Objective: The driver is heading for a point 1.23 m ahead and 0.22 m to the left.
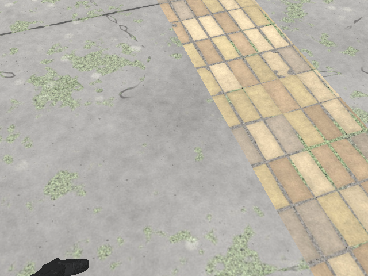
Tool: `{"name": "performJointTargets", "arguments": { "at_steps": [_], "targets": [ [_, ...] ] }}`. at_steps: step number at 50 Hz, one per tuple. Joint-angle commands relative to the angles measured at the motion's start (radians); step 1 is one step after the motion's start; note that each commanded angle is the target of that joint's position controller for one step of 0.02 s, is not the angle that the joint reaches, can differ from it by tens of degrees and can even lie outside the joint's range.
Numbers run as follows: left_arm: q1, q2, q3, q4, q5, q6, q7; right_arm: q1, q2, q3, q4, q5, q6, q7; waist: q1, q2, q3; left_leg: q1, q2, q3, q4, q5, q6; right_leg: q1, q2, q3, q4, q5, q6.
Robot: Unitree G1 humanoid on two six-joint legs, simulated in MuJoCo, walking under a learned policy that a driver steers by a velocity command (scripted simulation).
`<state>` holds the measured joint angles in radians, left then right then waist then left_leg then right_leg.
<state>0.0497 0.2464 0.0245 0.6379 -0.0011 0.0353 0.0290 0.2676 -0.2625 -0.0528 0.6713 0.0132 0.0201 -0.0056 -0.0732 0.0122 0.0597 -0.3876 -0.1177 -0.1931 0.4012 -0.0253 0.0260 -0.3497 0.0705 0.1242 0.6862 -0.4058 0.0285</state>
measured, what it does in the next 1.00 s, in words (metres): steps on the spot: right foot, then left foot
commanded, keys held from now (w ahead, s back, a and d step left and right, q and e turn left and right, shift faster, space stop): q+shift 0.46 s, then e+shift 0.54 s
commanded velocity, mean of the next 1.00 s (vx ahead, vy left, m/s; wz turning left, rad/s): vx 0.01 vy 0.00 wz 0.21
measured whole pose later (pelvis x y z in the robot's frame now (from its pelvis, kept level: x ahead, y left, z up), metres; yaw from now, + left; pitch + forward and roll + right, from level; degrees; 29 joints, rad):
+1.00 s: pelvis +0.02 +0.03 +0.00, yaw +11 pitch +2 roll +2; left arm 0.20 0.28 0.08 0.64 -0.02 0.09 -0.01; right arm 0.10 -0.28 -0.08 0.71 0.00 0.02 -0.02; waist 0.01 0.01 0.05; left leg -0.21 0.10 0.31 0.50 -0.30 0.00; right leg -0.41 -0.09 -0.08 0.77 -0.38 0.03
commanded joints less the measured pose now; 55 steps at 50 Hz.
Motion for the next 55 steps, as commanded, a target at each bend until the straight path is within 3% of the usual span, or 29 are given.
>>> {"name": "performJointTargets", "arguments": {
  "at_steps": [1, 2, 3, 4, 5, 6, 8, 12, 16, 19, 23, 24, 25, 26, 27, 28, 29, 30, 31, 33, 35, 39, 45, 49, 51, 52, 53, 54, 55],
  "targets": [
    [0.125, 0.114, 0.048, -0.01, -0.008, -0.018, -0.008, -0.076, -0.18, -0.062, -0.095, 0.019, -0.001, -0.02, 0.105, 0.167, -0.15, 0.08, 0.194, -0.371, -0.167, -0.367, 0.123, 0.151, 0.025, -0.025, -0.219, 0.115, -0.05],
    [0.155, 0.133, 0.057, 0.005, -0.005, -0.023, -0.009, -0.063, -0.17, -0.063, -0.093, 0.023, 0.003, -0.027, 0.117, 0.158, -0.161, 0.014, 0.156, -0.342, -0.142, -0.423, 0.08, 0.259, -0.016, -0.024, -0.301, 0.169, -0.074],
    [0.193, 0.185, 0.071, 0.012, 0.017, -0.025, -0.006, -0.056, -0.143, -0.058, -0.101, 0.024, 0.004, -0.031, 0.123, 0.074, -0.189, -0.12, 0.099, -0.26, -0.018, -0.51, 0.021, 0.386, -0.158, 0.074, -0.326, 0.154, -0.138],
    [0.163, 0.233, 0.08, 0.005, 0.054, -0.026, -0.008, -0.076, -0.122, -0.057, -0.13, 0.037, -0.002, -0.03, 0.108, -0.212, -0.151, -0.273, -0.033, -0.024, 0.276, -0.545, -0.016, 0.334, -0.384, 0.298, -0.401, 0.242, -0.259],
    [0.076, 0.196, 0.072, -0.015, 0.076, -0.037, -0.006, -0.04, -0.186, -0.081, -0.124, 0.014, -0.011, -0.025, 0.073, -0.239, -0.128, -0.295, 0.025, 0.02, 0.517, -0.539, -0.062, 0.235, -0.482, 0.339, -0.411, 0.413, -0.309],
    [-0.001, 0.128, 0.055, -0.041, 0.061, -0.044, 0.004, 0.007, -0.218, -0.094, -0.089, 0.01, -0.004, -0.023, 0.036, -0.166, -0.126, -0.268, 0.056, 0.042, 0.645, -0.481, -0.083, 0.209, -0.432, 0.239, -0.389, 0.472, -0.275],
    [-0.056, 0.084, 0.041, -0.054, 0.024, -0.051, 0.013, 0.07, -0.175, -0.088, -0.049, 0.0, 0.025, -0.031, 0.019, -0.116, -0.112, -0.292, 0.068, 0.062, 0.814, -0.388, -0.107, 0.214, -0.338, 0.094, -0.354, 0.529, -0.214],
    [0.036, 0.115, 0.048, -0.029, 0.022, -0.034, 0.025, -0.048, -0.111, -0.053, -0.118, 0.016, 0.034, -0.014, 0.087, -0.121, -0.076, -0.376, 0.149, 0.153, 0.766, -0.276, -0.16, 0.291, -0.308, -0.042, -0.357, 0.621, -0.241],
    [0.096, 0.187, 0.075, -0.006, 0.021, -0.016, 0.021, -0.119, -0.081, -0.028, -0.175, 0.01, 0.029, 0.017, 0.128, -0.149, -0.102, -0.292, 0.196, 0.201, 0.566, -0.296, -0.156, 0.334, -0.355, -0.101, -0.341, 0.663, -0.254],
    [0.085, 0.225, 0.093, 0.001, 0.007, -0.021, 0.005, -0.117, -0.101, -0.033, -0.184, 0.01, 0.035, 0.029, 0.117, -0.165, -0.109, -0.164, 0.184, 0.257, 0.437, -0.302, -0.116, 0.285, -0.379, -0.163, -0.32, 0.693, -0.235],
    [0.069, 0.225, 0.106, 0.017, -0.035, -0.045, -0.016, -0.085, -0.126, -0.056, -0.183, 0.012, 0.061, 0.038, 0.068, -0.174, -0.128, 0.013, 0.151, 0.287, 0.184, -0.239, -0.03, 0.272, -0.402, -0.23, -0.19, 0.667, -0.15],
    [0.109, 0.199, 0.098, 0.041, -0.042, -0.051, -0.02, -0.03, -0.144, -0.067, -0.162, 0.003, 0.059, 0.029, 0.043, -0.116, -0.154, 0.182, 0.115, 0.262, 0.05, -0.119, 0.012, 0.181, -0.353, -0.268, -0.072, 0.634, -0.101],
    [0.146, 0.161, 0.082, 0.04, -0.014, -0.058, -0.025, 0.048, -0.24, -0.096, -0.152, -0.002, 0.051, 0.009, 0.019, 0.074, -0.215, 0.463, 0.223, 0.079, 0.011, 0.294, 0.078, -0.054, -0.266, -0.323, 0.153, 0.395, -0.019],
    [0.129, 0.092, 0.044, -0.02, 0.043, -0.064, -0.028, 0.016, -0.33, -0.098, -0.183, -0.027, 0.035, -0.006, 0.049, 0.363, -0.29, 0.59, 0.533, -0.27, 0.058, 0.681, 0.297, -0.351, -0.14, -0.296, 0.44, -0.281, 0.056],
    [0.066, 0.165, 0.067, 0.008, 0.017, -0.057, -0.025, 0.041, -0.224, -0.069, -0.176, -0.044, 0.016, 0.001, -0.04, 0.186, -0.38, 0.509, 0.566, -0.217, 0.028, 0.645, 0.365, -0.331, -0.152, -0.138, 0.579, -0.298, 0.06],
    [0.058, 0.171, 0.069, 0.019, -0.019, -0.043, -0.022, -0.003, -0.168, -0.043, -0.151, -0.046, 0.0, 0.005, -0.011, 0.13, -0.315, 0.428, 0.492, -0.082, 0.019, 0.508, 0.306, -0.305, -0.175, -0.111, 0.568, -0.234, 0.04],
    [0.089, 0.134, 0.06, 0.045, -0.024, -0.033, -0.014, -0.076, -0.12, -0.028, -0.133, -0.033, -0.008, 0.003, 0.036, 0.104, -0.261, 0.373, 0.41, 0.006, 0.01, 0.345, 0.23, -0.29, -0.192, -0.1, 0.485, -0.166, 0.032],
    [0.113, 0.129, 0.058, 0.069, -0.012, -0.022, -0.005, -0.133, -0.081, -0.013, -0.125, -0.024, -0.012, 0.002, 0.06, 0.106, -0.223, 0.304, 0.375, 0.067, -0.004, 0.3, 0.191, -0.241, -0.191, -0.102, 0.441, -0.085, 0.042],
    [0.157, 0.134, 0.061, 0.093, -0.008, -0.01, -0.003, -0.166, -0.071, -0.005, -0.113, -0.032, -0.019, -0.002, 0.086, 0.119, -0.201, 0.215, 0.353, 0.132, -0.022, 0.329, 0.183, -0.15, -0.168, -0.106, 0.44, -0.013, 0.054],
    [0.195, 0.148, 0.067, 0.096, -0.018, 0.0, 0.001, -0.202, -0.09, -0.011, -0.105, -0.054, -0.028, -0.011, 0.1, 0.131, -0.165, 0.166, 0.354, 0.186, -0.06, 0.264, 0.183, -0.106, -0.137, -0.103, 0.398, 0.039, 0.071],
    [0.166, 0.164, 0.071, 0.067, -0.021, 0.005, 0.006, -0.19, -0.129, -0.026, -0.089, -0.049, -0.02, -0.028, 0.076, 0.128, -0.124, 0.2, 0.397, 0.165, -0.091, 0.159, 0.2, -0.168, -0.14, -0.111, 0.378, 0.037, 0.075],
    [0.148, 0.144, 0.072, 0.022, -0.019, 0.021, 0.004, -0.169, -0.121, -0.032, -0.057, -0.041, -0.009, -0.047, 0.056, 0.104, -0.077, 0.26, 0.468, 0.139, -0.139, -0.014, 0.222, -0.263, -0.18, -0.104, 0.366, 0.019, 0.076],
    [0.133, 0.1, 0.067, -0.044, -0.015, 0.029, -0.025, -0.194, -0.146, -0.056, -0.036, -0.031, -0.009, -0.035, 0.058, 0.09, -0.093, 0.293, 0.485, 0.253, -0.102, 0.124, 0.21, -0.194, -0.193, -0.17, 0.211, -0.002, 0.04],
    [0.144, 0.109, 0.079, -0.08, -0.023, 0.046, -0.048, -0.203, -0.178, -0.075, -0.025, -0.001, -0.01, -0.015, 0.074, 0.112, -0.134, 0.337, 0.503, 0.316, -0.011, 0.237, 0.151, -0.093, -0.161, -0.225, 0.052, 0.015, -0.015],
    [0.211, 0.121, 0.095, -0.071, -0.024, 0.052, -0.047, -0.2, -0.166, -0.078, -0.002, 0.019, -0.006, -0.004, 0.121, 0.082, -0.153, 0.285, 0.463, 0.389, 0.126, 0.186, 0.067, 0.061, -0.112, -0.252, -0.139, 0.171, -0.067],
    [0.286, 0.189, 0.124, -0.054, -0.02, 0.047, -0.028, -0.152, -0.135, -0.073, 0.019, 0.012, -0.007, 0.006, 0.143, -0.042, -0.164, 0.165, 0.376, 0.444, 0.315, 0.08, -0.004, 0.219, -0.112, -0.16, -0.239, 0.419, -0.124],
    [0.343, 0.355, 0.166, -0.067, -0.013, 0.038, -0.008, -0.207, -0.075, -0.054, -0.044, -0.039, -0.015, 0.006, 0.137, -0.367, -0.154, -0.225, 0.219, 0.481, 0.665, -0.527, -0.11, 0.442, -0.36, 0.241, -0.245, 0.957, -0.268],
    [0.322, 0.351, 0.152, -0.1, 0.028, 0.002, -0.022, -0.287, -0.082, -0.05, -0.083, -0.048, -0.023, -0.003, 0.162, -0.302, -0.277, -0.347, 0.128, 0.226, 0.865, -0.702, -0.131, 0.431, -0.466, 0.452, -0.289, 0.886, -0.437],
    [0.292, 0.312, 0.141, -0.099, 0.023, -0.025, -0.033, -0.324, -0.122, -0.06, -0.085, -0.027, -0.024, -0.006, 0.168, -0.168, -0.263, -0.385, 0.142, 0.147, 0.912, -0.643, -0.111, 0.425, -0.435, 0.376, -0.323, 0.751, -0.417]
  ]
}}
Keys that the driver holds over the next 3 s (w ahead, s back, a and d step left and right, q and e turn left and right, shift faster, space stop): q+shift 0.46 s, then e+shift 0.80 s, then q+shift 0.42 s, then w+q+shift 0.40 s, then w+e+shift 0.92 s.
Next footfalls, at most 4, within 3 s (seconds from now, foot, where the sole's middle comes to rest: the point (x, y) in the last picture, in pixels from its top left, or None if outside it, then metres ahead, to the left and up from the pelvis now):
0.04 right None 0.05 -0.12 -0.77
0.50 left None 0.00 0.16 -0.77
1.04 right None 0.08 -0.08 -0.77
1.54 left None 0.12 0.14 -0.77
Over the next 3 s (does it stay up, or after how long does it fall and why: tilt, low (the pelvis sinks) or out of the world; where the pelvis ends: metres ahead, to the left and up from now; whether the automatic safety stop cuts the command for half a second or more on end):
stays up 0.83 0.29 -0.01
